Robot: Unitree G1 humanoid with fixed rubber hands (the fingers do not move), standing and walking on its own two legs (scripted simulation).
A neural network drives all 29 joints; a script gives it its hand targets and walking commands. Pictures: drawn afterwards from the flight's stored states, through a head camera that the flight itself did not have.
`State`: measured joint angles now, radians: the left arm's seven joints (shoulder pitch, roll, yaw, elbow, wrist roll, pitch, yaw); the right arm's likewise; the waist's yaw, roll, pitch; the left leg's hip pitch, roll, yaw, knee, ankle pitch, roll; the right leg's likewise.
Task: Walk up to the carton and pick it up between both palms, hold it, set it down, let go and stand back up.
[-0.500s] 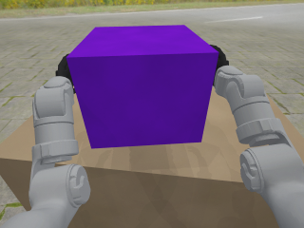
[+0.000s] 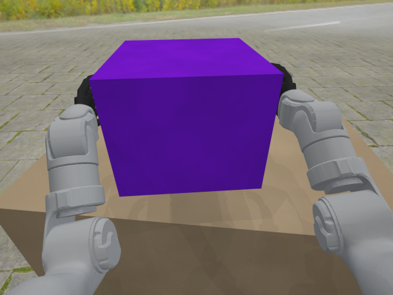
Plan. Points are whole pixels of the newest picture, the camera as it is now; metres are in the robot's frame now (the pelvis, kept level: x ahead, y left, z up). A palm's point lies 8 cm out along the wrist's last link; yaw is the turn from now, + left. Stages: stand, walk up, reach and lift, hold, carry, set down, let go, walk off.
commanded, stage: hold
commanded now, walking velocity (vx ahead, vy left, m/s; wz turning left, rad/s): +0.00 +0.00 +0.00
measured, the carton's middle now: (186, 107) +0.44 +0.01 +0.25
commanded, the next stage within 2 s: none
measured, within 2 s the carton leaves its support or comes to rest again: neither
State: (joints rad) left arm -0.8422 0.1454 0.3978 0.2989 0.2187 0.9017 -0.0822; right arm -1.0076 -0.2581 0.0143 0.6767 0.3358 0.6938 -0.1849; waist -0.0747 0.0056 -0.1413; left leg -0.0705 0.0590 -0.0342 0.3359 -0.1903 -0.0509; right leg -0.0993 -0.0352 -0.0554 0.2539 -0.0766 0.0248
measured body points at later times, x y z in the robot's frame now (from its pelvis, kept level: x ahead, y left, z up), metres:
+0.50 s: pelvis +0.00 +0.00 +0.00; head -0.09 +0.00 +0.44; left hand +0.38 +0.19 +0.29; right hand +0.38 -0.18 +0.30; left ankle +0.00 +0.15 -0.75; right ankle +0.04 -0.14 -0.75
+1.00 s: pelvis +0.00 +0.00 +0.00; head -0.09 +0.01 +0.44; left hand +0.38 +0.20 +0.28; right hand +0.38 -0.18 +0.30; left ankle +0.00 +0.15 -0.75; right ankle +0.04 -0.14 -0.75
